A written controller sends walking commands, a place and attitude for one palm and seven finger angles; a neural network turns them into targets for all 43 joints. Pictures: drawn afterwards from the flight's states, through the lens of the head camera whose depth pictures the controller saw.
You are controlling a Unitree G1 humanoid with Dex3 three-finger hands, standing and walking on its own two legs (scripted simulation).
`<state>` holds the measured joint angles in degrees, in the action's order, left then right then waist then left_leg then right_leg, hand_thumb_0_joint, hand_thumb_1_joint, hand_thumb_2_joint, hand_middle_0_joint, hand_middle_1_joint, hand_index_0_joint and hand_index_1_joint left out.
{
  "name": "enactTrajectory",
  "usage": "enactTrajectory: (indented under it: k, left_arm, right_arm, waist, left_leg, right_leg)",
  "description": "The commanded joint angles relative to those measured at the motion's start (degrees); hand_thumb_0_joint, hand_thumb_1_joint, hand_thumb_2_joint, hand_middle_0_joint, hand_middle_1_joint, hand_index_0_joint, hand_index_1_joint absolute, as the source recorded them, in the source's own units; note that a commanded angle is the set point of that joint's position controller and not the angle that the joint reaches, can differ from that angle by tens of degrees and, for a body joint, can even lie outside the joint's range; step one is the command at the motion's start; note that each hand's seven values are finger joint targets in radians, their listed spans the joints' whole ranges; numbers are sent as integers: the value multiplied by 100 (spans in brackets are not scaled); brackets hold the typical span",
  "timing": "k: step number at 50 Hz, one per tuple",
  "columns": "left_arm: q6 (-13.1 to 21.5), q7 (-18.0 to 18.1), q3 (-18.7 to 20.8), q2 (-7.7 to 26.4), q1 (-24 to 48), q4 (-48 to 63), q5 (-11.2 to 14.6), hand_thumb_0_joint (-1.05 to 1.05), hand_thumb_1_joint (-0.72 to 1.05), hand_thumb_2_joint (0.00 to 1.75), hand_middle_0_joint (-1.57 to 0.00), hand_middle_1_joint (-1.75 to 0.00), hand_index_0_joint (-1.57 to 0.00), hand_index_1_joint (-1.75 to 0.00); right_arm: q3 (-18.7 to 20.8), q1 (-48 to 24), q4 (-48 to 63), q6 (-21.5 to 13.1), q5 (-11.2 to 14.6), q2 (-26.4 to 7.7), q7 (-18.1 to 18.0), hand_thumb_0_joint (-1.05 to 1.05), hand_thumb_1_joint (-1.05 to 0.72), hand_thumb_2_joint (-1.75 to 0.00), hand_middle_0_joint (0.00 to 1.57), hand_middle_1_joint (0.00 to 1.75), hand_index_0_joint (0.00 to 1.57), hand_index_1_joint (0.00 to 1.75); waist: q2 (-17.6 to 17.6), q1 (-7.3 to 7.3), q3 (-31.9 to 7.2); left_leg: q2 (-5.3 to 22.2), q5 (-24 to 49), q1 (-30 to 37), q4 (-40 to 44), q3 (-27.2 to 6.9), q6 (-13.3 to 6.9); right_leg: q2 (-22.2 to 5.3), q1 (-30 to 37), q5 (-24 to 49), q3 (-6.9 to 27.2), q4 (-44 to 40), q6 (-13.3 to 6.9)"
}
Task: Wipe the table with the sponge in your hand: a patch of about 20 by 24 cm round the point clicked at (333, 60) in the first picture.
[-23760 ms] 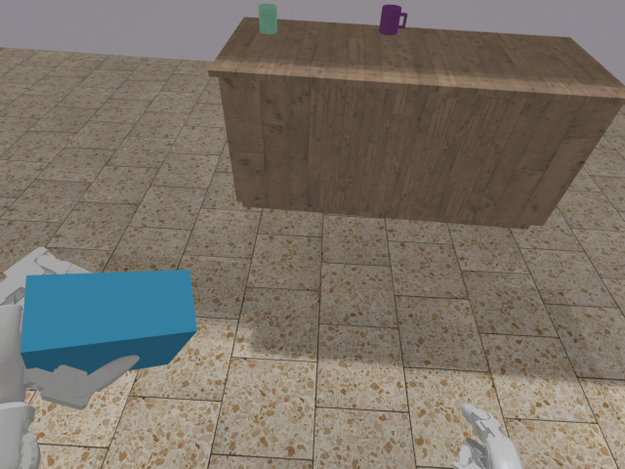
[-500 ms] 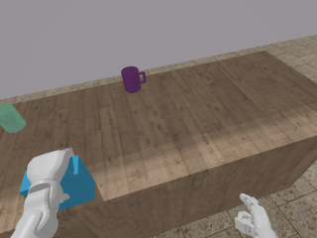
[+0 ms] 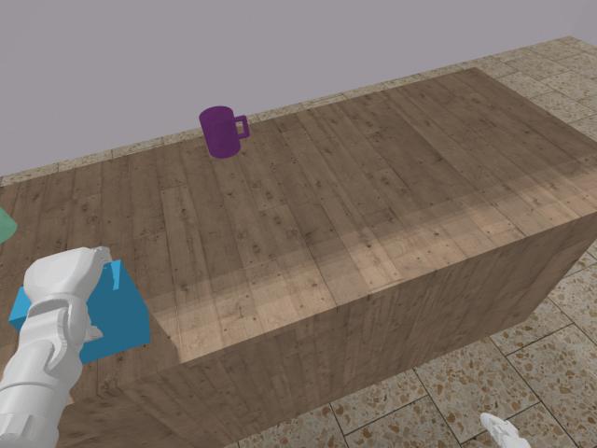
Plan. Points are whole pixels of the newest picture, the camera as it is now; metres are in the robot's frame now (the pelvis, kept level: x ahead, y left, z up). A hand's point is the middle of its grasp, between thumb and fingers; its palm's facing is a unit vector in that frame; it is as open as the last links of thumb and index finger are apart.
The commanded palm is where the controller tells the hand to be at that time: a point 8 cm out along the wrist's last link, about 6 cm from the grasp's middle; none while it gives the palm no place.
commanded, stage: wipe forward along the first lane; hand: left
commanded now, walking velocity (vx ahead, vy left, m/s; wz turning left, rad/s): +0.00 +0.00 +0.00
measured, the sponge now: (95, 324) +0.27 +0.35 -0.01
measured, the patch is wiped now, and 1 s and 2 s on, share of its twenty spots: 0.30 0.40 0.65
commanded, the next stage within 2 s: slide across to the middle lane in 0.90 s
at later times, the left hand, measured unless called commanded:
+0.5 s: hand (87, 262) +0.35 +0.38 +0.04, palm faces -0.15 +0.01 -0.99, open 9.9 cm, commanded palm +0.34 +0.37 +0.07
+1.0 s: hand (90, 236) +0.40 +0.40 +0.04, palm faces -0.16 +0.02 -0.99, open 9.9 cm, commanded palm +0.40 +0.38 +0.07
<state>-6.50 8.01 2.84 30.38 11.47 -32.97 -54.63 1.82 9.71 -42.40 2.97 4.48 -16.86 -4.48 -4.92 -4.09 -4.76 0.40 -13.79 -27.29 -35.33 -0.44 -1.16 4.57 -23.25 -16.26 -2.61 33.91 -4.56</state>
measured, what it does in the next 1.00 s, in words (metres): stands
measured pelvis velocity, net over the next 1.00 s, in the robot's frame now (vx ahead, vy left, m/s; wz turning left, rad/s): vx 0.01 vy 0.03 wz -0.02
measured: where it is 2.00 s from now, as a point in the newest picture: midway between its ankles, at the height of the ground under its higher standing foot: outside the picture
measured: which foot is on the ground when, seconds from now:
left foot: down 0.00-1.00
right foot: down 0.00-1.00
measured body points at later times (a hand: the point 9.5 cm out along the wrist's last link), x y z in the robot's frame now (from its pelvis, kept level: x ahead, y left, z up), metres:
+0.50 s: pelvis +0.00 +0.00 -0.01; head +0.04 -0.02 +0.44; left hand +0.35 +0.38 +0.09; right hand +0.11 -0.27 -0.14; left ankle +0.05 +0.12 -0.73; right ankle +0.01 -0.07 -0.73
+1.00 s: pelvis +0.01 +0.03 -0.01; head +0.07 +0.03 +0.44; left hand +0.40 +0.40 +0.09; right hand +0.11 -0.23 -0.14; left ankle +0.05 +0.12 -0.73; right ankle +0.01 -0.07 -0.73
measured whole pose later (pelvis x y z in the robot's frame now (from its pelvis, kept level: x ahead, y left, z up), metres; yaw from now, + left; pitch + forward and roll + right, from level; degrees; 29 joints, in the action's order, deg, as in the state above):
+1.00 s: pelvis +0.01 +0.03 -0.01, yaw -1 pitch +14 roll -3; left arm -3.6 10.0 1.8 37.2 36.4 -58.6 -59.3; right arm 0.4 14.0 -41.1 4.8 5.1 -15.7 -2.7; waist -3.3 -0.3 -7.7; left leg -2.0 -16.3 -38.2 -41.0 -2.8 -2.9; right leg 4.4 -32.7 -17.4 -1.8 36.3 -2.1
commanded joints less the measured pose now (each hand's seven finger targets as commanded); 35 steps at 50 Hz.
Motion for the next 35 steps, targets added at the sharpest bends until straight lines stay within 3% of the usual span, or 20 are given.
enactTrajectory:
  k: [1, 2, 3, 4, 7, 9, 11, 12, 14, 17, 20, 22, 25, 27, 29, 32, 33, 35]
  left_arm:
    - [-27, 335, 402, 1533, 1711, -223, -204, 0, 10, 130, -120, -160, -120, -160]
    - [25, 353, 575, 1751, 1811, -211, -197, 0, 10, 130, -120, -160, -120, -160]
    - [46, 366, 535, 1729, 1860, -325, -228, 0, 10, 130, -120, -160, -120, -160]
    - [70, 367, 452, 1650, 1900, -425, -215, 0, 10, 130, -120, -160, -120, -160]
    - [142, 376, 676, 2034, 2216, -652, -194, 0, 10, 130, -120, -160, -120, -160]
    - [175, 375, 367, 1732, 2319, -761, -209, 0, 10, 130, -120, -160, -120, -160]
    - [188, 391, 428, 1844, 2360, -914, -225, 0, 10, 130, -120, -160, -120, -160]
    - [215, 407, 695, 2147, 2410, -983, -206, 0, 10, 130, -120, -160, -120, -160]
    - [225, 420, 521, 2075, 2707, -1088, -206, 0, 10, 130, -120, -160, -120, -160]
    - [262, 429, 506, 2090, 2860, -1210, -283, 0, 10, 130, -120, -160, -120, -160]
    - [244, 430, 416, 2053, 2877, -1315, -299, 0, 10, 130, -120, -160, -120, -160]
    - [246, 445, 657, 2303, 2869, -1439, -309, 0, 10, 130, -120, -160, -120, -160]
    - [234, 446, 457, 2114, 2943, -1553, -311, 0, 10, 130, -120, -160, -120, -160]
    - [229, 434, 519, 2192, 3033, -1532, -331, 0, 10, 130, -120, -160, -120, -160]
    - [198, 430, 285, 2022, 3228, -1636, -384, 0, 10, 130, -120, -160, -120, -160]
    - [203, 432, 551, 2362, 3382, -1744, -409, 0, 10, 130, -120, -160, -120, -160]
    - [230, 428, 309, 2174, 3570, -1679, -426, 0, 10, 130, -120, -160, -120, -160]
    - [195, 421, 173, 1996, 3531, -1856, -486, 0, 10, 130, -120, -160, -120, -160]
  right_arm:
    - [191, -444, 772, -260, 37, -740, -66, 0, -90, -90, 20, 30, 20, 30]
    - [199, -419, 760, -261, 40, -755, -59, 0, -90, -90, 20, 30, 20, 30]
    - [201, -371, 772, -258, 44, -738, -59, 0, -90, -90, 20, 30, 20, 30]
    - [194, -349, 785, -253, 54, -725, -58, 0, -90, -90, 20, 30, 20, 30]
    - [196, -287, 756, -253, 73, -768, -60, 0, -90, -90, 20, 30, 20, 30]
    - [178, -229, 804, -254, 92, -724, -36, 0, -90, -90, 20, 30, 20, 30]
    - [175, -148, 813, -247, 92, -741, -25, 0, -90, -90, 20, 30, 20, 30]
    - [179, -146, 782, -241, 89, -769, -31, 0, -90, -90, 20, 30, 20, 30]
    - [160, -64, 778, -238, 100, -769, -33, 0, -90, -90, 20, 30, 20, 30]
    - [172, -3, 753, -252, 99, -777, -7, 0, -90, -90, 20, 30, 20, 30]
    - [161, 67, 767, -211, 108, -775, 6, 0, -90, -90, 20, 30, 20, 30]
    - [172, 102, 724, -188, 98, -813, 3, 0, -90, -90, 20, 30, 20, 30]
    - [168, 194, 727, -169, 102, -807, 20, 0, -90, -90, 20, 30, 20, 30]
    - [160, 166, 730, -154, 109, -819, 21, 0, -90, -90, 20, 30, 20, 30]
    - [156, 250, 710, -141, 117, -807, 27, 0, -90, -90, 20, 30, 20, 30]
    - [149, 272, 684, -113, 114, -852, 15, 0, -90, -90, 20, 30, 20, 30]
    - [144, 356, 692, -108, 105, -838, 16, 0, -90, -90, 20, 30, 20, 30]
    - [144, 373, 701, -97, 111, -825, 37, 0, -90, -90, 20, 30, 20, 30]
  waist:
    - [1005, 348, -497]
    - [828, 300, -598]
    - [774, 294, -709]
    - [835, 340, -636]
    - [796, 356, -741]
    - [620, 404, -754]
    - [688, 398, -810]
    - [748, 367, -918]
    - [855, 505, -790]
    - [592, 479, -960]
    - [605, 513, -1073]
    - [664, 483, -1140]
    - [801, 553, -1154]
    - [662, 526, -1199]
    - [705, 624, -1104]
    - [692, 591, -1175]
    - [535, 659, -1235]
    - [607, 667, -1158]
  left_leg:
    - [-274, -387, -132, 88, -101, -261]
    - [-264, -440, -161, 88, -123, -253]
    - [-260, -411, -200, 38, -115, -262]
    - [-264, -496, -263, 32, -134, -260]
    - [-252, -551, -419, -64, -165, -264]
    - [-261, -607, -449, -77, -170, -272]
    - [-253, -595, -509, -113, -200, -276]
    - [-238, -560, -619, -153, -209, -277]
    - [-233, -668, -785, -216, -190, -288]
    - [-211, -546, -665, -194, -211, -291]
    - [-204, -493, -685, -234, -179, -296]
    - [-196, -384, -716, -253, -189, -302]
    - [-190, -341, -718, -238, -157, -311]
    - [-189, -237, -612, -203, -160, -320]
    - [-184, -310, -562, -183, -173, -328]
    - [-166, -241, -517, -150, -193, -331]
    - [-163, -159, -428, -158, -187, -331]
    - [-150, -218, -336, -108, -241, -315]
  right_leg:
    - [-365, 61, -21, 1100, -911, 215]
    - [-360, 76, -119, 1145, -894, 185]
    - [-389, 132, -74, 1109, -834, 196]
    - [-377, 46, -185, 1099, -845, 201]
    - [-376, 75, -302, 1259, -842, 176]
    - [-393, -23, -350, 1170, -809, 193]
    - [-379, 3, -301, 1171, -773, 177]
    - [-379, 123, -228, 1281, -755, 171]
    - [-407, 39, -327, 1266, -767, 217]
    - [-365, -56, -120, 1153, -659, 170]
    - [-376, -31, 35, 1109, -621, 197]
    - [-341, 31, 251, 1114, -582, 181]
    - [-338, 10, 392, 979, -541, 223]
    - [-311, -41, 486, 937, -542, 207]
    - [-293, -230, 317, 791, -545, 227]
    - [-252, -240, 332, 773, -547, 207]
    - [-251, -282, 427, 656, -473, 211]
    - [-222, -494, 227, 573, -493, 207]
